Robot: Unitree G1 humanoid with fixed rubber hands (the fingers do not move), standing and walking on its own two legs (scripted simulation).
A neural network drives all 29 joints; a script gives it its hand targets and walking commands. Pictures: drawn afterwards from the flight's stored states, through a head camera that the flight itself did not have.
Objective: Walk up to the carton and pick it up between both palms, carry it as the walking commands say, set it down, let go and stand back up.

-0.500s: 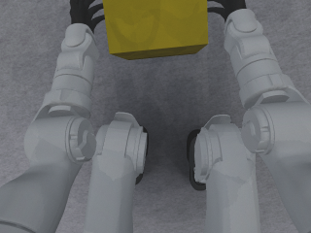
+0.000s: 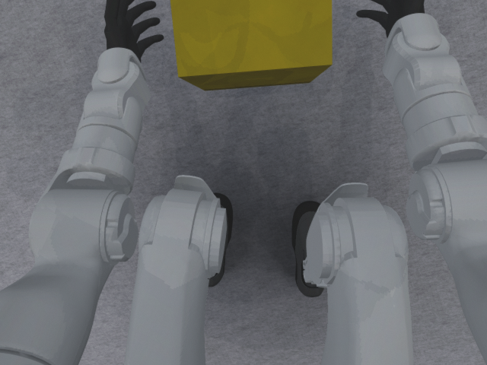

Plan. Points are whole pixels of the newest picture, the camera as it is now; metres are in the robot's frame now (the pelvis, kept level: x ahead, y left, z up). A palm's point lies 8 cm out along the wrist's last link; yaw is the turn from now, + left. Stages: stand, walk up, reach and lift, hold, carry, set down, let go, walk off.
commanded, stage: set down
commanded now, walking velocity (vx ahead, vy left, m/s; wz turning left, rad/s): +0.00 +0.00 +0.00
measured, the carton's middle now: (251, 12) +0.57 +0.03 -0.26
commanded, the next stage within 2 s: let go in 1.32 s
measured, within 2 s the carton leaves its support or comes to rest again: neither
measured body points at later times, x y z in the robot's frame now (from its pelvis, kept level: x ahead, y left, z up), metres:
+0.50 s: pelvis -0.03 +0.00 +0.10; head +0.34 +0.01 +0.34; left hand +0.52 +0.20 -0.04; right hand +0.56 -0.17 -0.05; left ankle +0.11 +0.11 -0.32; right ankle +0.10 -0.10 -0.32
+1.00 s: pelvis -0.02 +0.00 +0.22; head +0.34 +0.01 +0.48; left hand +0.52 +0.20 +0.10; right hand +0.56 -0.18 +0.09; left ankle +0.11 +0.11 -0.32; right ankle +0.10 -0.10 -0.32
